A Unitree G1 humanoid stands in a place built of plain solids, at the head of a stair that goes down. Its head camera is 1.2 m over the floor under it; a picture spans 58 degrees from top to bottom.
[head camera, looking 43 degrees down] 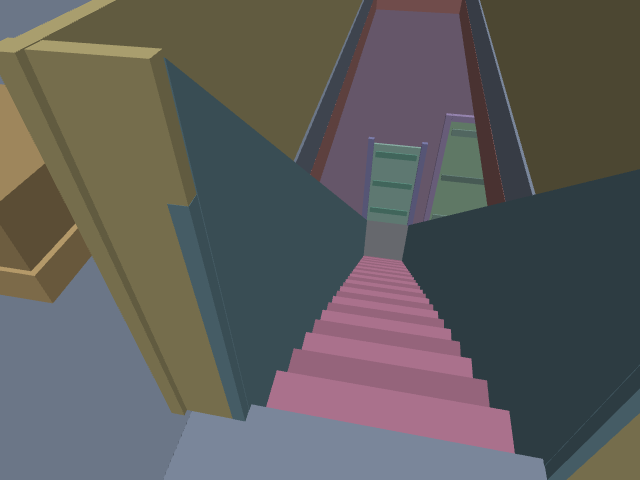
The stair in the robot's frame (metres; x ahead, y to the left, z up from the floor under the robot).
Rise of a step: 0.20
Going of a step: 0.23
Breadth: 0.88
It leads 11 degrees to the right of straight ahead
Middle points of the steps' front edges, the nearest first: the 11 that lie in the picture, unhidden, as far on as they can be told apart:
0.52 -0.20 0.00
0.74 -0.24 -0.20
0.97 -0.28 -0.40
1.19 -0.32 -0.60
1.42 -0.37 -0.81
1.64 -0.41 -1.01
1.87 -0.45 -1.21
2.09 -0.50 -1.41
2.32 -0.54 -1.61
2.54 -0.58 -1.82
2.77 -0.62 -2.02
